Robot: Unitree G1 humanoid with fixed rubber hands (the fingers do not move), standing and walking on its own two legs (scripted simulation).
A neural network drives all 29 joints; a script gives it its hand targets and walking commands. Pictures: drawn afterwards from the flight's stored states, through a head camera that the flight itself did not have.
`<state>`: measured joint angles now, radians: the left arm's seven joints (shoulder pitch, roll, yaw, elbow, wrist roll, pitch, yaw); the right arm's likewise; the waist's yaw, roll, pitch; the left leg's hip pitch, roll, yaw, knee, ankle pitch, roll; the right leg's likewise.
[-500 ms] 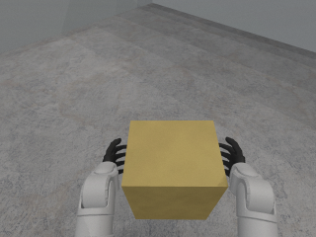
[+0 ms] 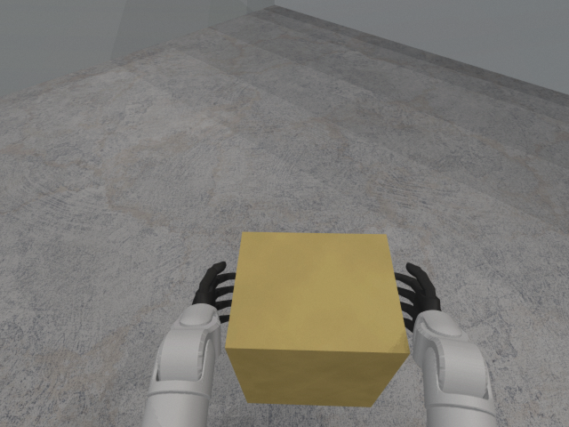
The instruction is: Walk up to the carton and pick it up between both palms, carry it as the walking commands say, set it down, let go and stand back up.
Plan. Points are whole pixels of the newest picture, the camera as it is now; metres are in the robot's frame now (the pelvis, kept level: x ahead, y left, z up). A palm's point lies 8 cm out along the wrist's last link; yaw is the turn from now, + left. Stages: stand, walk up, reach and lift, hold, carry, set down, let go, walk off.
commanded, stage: hold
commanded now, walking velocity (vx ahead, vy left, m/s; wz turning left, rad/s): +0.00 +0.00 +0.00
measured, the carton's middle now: (311, 325) +0.30 -0.01 -0.06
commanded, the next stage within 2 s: set down in 0.44 s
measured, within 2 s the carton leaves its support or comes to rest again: neither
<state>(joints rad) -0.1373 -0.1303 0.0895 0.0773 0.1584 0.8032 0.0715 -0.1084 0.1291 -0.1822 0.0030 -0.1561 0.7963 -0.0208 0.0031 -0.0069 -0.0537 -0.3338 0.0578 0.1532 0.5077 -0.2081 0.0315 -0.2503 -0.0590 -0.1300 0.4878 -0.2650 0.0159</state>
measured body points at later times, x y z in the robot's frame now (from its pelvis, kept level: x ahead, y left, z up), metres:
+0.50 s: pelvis -0.03 -0.01 +0.00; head -0.05 +0.00 +0.45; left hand +0.28 +0.13 +0.03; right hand +0.26 -0.18 +0.03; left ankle +0.04 +0.10 -0.74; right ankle -0.01 -0.13 -0.74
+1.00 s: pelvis -0.01 -0.02 +0.00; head +0.03 -0.01 +0.45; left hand +0.29 +0.13 -0.03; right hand +0.30 -0.18 -0.02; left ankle +0.04 +0.10 -0.74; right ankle -0.01 -0.13 -0.74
